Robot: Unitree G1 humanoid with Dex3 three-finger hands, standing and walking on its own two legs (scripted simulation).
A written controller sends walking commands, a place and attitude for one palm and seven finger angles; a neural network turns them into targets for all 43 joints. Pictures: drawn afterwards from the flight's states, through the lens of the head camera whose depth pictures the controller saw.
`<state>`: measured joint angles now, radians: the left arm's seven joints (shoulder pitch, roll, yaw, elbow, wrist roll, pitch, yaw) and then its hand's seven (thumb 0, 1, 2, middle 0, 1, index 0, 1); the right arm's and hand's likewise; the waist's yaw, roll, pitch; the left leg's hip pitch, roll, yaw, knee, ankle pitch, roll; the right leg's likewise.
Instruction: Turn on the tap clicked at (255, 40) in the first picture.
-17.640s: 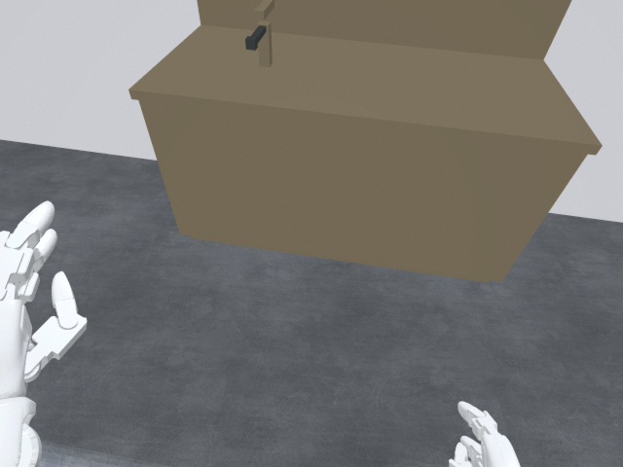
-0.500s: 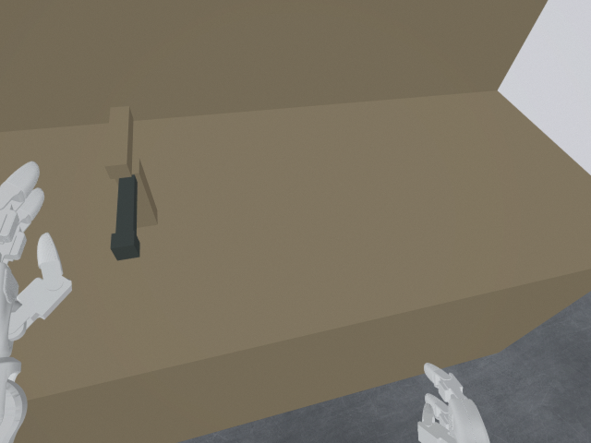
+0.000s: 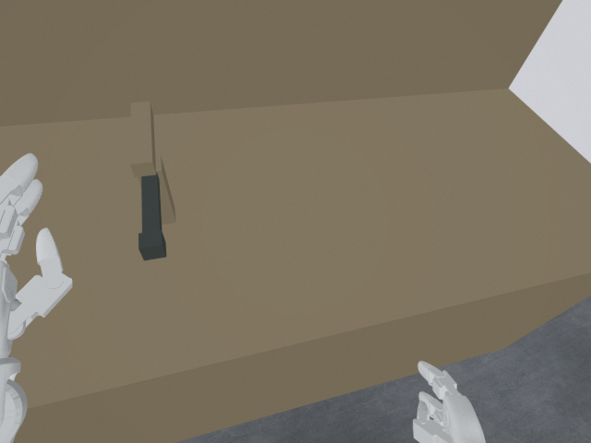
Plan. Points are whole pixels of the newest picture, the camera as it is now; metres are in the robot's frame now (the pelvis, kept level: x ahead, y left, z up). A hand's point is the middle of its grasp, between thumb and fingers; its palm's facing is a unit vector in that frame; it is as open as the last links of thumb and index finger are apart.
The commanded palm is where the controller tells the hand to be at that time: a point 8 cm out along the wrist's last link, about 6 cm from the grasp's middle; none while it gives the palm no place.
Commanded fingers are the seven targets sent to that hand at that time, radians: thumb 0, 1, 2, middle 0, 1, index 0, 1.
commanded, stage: look again from close up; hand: left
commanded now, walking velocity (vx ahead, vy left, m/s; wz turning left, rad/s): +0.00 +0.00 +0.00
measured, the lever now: (152, 245) +0.32 +0.23 +0.07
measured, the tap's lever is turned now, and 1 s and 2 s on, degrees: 0 0 0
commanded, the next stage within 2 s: shuffle to correct the standing spot in 0.36 s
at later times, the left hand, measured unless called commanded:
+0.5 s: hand (94, 289) +0.22 +0.22 +0.16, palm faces +0.39 -0.86 -0.35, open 7.4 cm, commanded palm +0.16 +0.26 +0.18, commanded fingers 0.00 0.90 0.90 -0.20 -0.30 -0.20 -0.30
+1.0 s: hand (156, 292) +0.22 +0.17 +0.16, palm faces +0.33 -0.86 -0.38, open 7.4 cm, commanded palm +0.16 +0.20 +0.18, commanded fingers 0.00 0.90 0.90 -0.20 -0.30 -0.20 -0.30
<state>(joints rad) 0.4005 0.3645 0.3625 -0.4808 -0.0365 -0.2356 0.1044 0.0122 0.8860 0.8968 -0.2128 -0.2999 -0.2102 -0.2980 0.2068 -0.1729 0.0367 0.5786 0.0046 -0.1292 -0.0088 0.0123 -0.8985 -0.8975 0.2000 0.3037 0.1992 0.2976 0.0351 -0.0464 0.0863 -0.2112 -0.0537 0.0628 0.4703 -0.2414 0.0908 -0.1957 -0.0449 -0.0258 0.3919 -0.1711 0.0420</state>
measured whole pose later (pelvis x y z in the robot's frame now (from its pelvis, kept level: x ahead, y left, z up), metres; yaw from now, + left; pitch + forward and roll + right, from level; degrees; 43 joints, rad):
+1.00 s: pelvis +0.00 -0.07 +0.00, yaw -1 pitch +0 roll -1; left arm 0.46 0.38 0.37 -0.52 -0.08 -0.18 0.08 0.01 0.89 0.90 -0.21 -0.30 -0.21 -0.30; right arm 0.19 -0.19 0.01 0.55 0.01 -0.10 -0.02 0.01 -0.90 -0.90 0.20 0.30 0.20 0.30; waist 0.02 -0.02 0.08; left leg -0.25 0.05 0.03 0.49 -0.24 -0.01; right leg -0.24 0.05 -0.06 0.41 -0.18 -0.05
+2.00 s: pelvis -0.01 -0.02 +0.00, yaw -1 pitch -2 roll -1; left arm 0.35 0.36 0.37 -0.44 -0.03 -0.23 0.09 0.01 0.88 0.90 -0.21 -0.30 -0.21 -0.30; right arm 0.21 -0.18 0.05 0.59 0.01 -0.16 -0.01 0.01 -0.90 -0.90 0.20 0.30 0.20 0.30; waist 0.05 -0.03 0.07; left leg -0.22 -0.02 0.08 0.48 -0.23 0.07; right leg -0.22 -0.02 -0.01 0.40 -0.16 0.03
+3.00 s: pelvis -0.01 -0.04 +0.00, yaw -1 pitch -1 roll -1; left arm 0.42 0.36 0.35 -0.43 -0.04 -0.22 0.08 0.01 0.88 0.90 -0.21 -0.30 -0.21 -0.30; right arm 0.21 -0.20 0.02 0.57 0.01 -0.12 -0.03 0.01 -0.90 -0.90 0.20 0.30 0.20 0.30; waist 0.03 -0.02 0.05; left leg -0.21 -0.01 0.07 0.44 -0.22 0.04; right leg -0.21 0.00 -0.03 0.38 -0.16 0.00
